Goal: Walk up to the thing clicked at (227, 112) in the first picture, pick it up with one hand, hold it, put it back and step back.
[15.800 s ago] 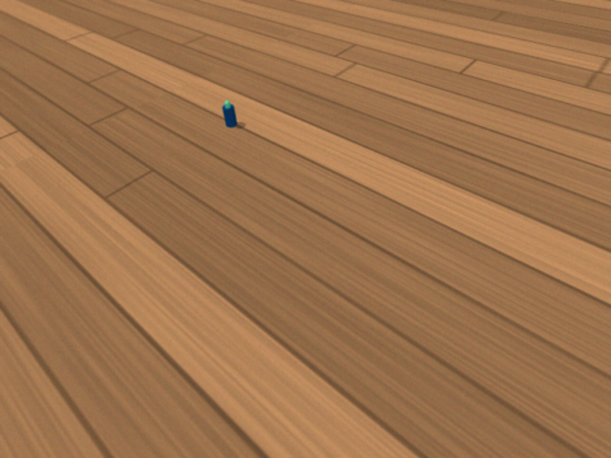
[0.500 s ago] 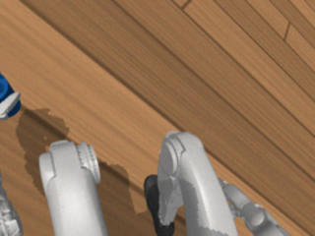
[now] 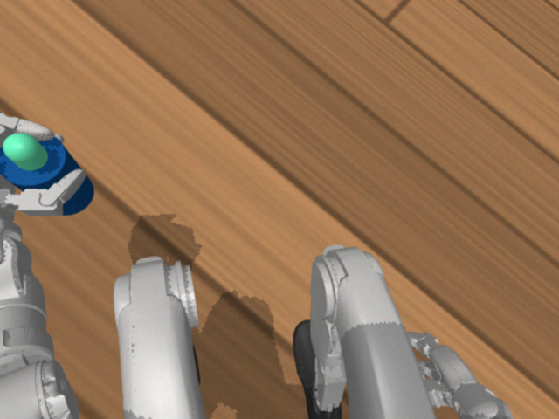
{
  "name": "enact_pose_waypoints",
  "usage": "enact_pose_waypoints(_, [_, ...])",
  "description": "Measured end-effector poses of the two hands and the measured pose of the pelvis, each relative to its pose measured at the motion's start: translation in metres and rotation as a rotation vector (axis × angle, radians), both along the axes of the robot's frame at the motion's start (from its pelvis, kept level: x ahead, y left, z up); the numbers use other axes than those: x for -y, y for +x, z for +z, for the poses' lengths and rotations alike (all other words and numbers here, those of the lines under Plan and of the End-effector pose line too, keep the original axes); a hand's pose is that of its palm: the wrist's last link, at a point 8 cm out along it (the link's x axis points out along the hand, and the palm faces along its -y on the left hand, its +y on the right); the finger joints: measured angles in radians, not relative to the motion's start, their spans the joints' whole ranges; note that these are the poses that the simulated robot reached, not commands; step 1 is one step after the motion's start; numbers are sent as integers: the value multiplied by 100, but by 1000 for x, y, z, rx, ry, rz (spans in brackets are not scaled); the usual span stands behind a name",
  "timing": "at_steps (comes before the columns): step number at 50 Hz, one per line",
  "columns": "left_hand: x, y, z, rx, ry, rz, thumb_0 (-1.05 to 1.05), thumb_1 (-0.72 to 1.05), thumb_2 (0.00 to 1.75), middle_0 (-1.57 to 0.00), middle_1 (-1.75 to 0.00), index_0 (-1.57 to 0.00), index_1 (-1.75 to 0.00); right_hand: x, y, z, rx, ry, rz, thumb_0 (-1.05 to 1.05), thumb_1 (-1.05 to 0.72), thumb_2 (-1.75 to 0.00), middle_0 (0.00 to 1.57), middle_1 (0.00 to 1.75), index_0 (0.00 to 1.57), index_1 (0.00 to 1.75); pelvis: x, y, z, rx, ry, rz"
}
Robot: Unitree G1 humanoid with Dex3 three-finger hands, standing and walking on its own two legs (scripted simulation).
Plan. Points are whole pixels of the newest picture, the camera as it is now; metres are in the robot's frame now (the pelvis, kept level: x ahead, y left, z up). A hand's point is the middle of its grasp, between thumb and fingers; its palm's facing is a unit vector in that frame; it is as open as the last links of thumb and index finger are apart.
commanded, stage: settle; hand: left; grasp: from the side
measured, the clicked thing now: (46, 171) +0.43 +0.32 -0.06
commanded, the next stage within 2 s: lift in 0.76 s
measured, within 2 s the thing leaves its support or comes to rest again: neither
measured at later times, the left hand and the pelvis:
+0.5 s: hand (24, 153) +0.42 +0.31 +0.00, palm faces +0.31 -0.95 -0.04, open 8.1 cm; pelvis +0.00 +0.00 +0.03, yaw +2 degrees
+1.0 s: hand (21, 140) +0.43 +0.31 +0.03, palm faces +0.30 -0.95 -0.05, open 8.1 cm; pelvis +0.00 +0.00 +0.05, yaw +4 degrees
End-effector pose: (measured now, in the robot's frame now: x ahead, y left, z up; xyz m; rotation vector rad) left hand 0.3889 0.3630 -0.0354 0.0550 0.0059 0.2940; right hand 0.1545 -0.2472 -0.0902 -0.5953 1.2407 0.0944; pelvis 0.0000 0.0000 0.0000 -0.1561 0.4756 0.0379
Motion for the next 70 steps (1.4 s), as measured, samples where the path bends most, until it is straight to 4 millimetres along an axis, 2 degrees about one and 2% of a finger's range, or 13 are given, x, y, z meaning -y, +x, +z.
enact_pose_waypoints(19, [5, 3, 35, 5, -22, 13, -1, -25, 101, -72, -92, -95, -107, 9, 3, 11, 14, 8, -63, 0, -90, -90, 20, 30, 20, 30, 2, 3, 21, -46, 25, 16])
enact_pose_waypoints(31, [2, -5, 47, -15, -5, 23, -1, -26, 103, -72, -93, -96, -108, 2, -3, 21, 20, 22, -81, 0, -90, -90, 20, 30, 20, 30, 0, 0, 33, -55, 27, 30])
enact_pose_waypoints(51, [10, 2, 66, -7, -7, 12, -1, -28, 101, -72, -97, -97, -110, 3, -9, 30, 8, 35, -107, 0, -91, -90, 20, 30, 20, 30, 0, 2, 47, -75, 38, 40])
enact_pose_waypoints(60, [13, -5, 97, 4, -2, -18, -1, -28, 102, -72, -97, -97, -110, 1, -4, 42, 44, 57, -136, 1, -93, -90, 20, 30, 20, 30, 1, 3, 62, -79, 48, 47])
enact_pose_waypoints(70, [15, -23, 146, 13, -12, -7, -1, -28, 102, -73, -97, -97, -110, -8, 11, 75, 114, 97, -153, 1, -93, -90, 20, 30, 20, 30, 1, 2, 96, -86, 55, 59])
